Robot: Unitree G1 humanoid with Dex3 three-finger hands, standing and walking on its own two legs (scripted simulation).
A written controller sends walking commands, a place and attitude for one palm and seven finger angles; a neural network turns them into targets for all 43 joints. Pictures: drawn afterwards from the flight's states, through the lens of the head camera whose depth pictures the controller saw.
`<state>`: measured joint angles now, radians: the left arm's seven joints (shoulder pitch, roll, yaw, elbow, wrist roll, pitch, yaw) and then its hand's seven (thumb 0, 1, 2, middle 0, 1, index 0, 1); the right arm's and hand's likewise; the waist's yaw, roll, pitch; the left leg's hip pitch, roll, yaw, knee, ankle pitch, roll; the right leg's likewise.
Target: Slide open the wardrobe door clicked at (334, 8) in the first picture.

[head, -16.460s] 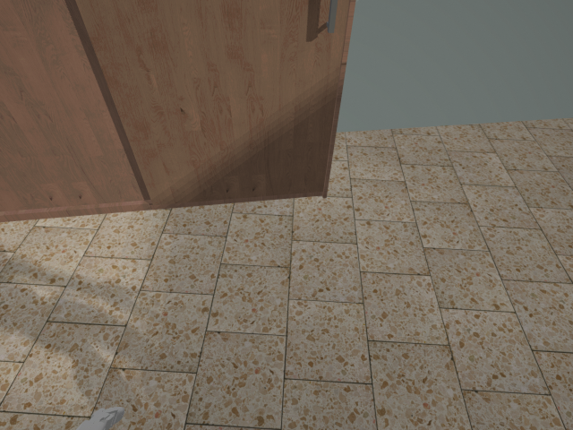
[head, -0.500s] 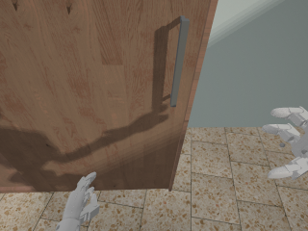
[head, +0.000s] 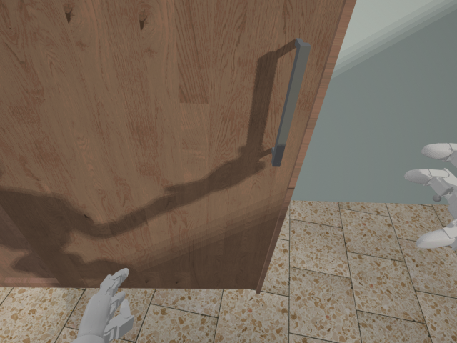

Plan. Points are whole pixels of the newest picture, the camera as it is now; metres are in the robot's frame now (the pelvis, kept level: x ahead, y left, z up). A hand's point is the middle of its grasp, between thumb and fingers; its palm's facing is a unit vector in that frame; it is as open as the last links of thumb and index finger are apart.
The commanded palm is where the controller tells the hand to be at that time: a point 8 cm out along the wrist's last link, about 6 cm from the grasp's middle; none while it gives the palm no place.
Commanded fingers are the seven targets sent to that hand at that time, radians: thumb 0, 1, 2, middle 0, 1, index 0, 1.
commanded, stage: raise the hand with hooked fingers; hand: right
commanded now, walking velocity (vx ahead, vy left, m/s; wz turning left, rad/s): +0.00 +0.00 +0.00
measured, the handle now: (286, 109) +0.53 -0.10 +0.19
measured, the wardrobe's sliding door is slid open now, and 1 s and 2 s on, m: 0.00 0.00 0.00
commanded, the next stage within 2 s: move the hooked fingers beside the handle in 0.20 s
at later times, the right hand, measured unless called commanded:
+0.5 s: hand (417, 184) +0.29 -0.26 +0.21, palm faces +0.02 +1.00 -0.08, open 14.0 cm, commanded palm +0.27 -0.30 +0.22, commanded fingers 0.00 0.50 -0.30 0.30 1.20 0.30 1.20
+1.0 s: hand (365, 153) +0.36 -0.20 +0.21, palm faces -0.01 +1.00 -0.03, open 14.0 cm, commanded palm +0.34 -0.26 +0.21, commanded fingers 0.00 0.50 -0.30 0.30 1.20 0.30 1.20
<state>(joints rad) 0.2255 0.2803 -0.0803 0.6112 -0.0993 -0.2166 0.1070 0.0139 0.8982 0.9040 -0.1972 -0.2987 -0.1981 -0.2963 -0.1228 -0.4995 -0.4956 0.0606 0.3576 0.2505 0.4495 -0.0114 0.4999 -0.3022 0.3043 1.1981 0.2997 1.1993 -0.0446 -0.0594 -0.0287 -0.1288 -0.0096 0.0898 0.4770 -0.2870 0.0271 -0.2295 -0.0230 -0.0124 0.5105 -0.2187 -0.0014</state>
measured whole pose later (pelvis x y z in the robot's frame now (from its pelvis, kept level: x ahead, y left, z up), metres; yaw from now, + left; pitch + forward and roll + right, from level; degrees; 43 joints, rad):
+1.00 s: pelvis +0.01 -0.01 +0.00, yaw +0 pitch -2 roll +0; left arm 0.20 0.25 -0.08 0.63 -0.09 -0.13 0.10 0.01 0.90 0.90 -0.20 -0.30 -0.20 -0.30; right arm -0.40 -0.37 -0.28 0.17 0.26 0.34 0.25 -0.01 0.50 -0.30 0.30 1.20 0.30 1.20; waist -0.02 -0.05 -0.03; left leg -0.13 0.01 0.07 0.47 -0.29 0.02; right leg -0.22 0.00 -0.03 0.47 -0.21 -0.01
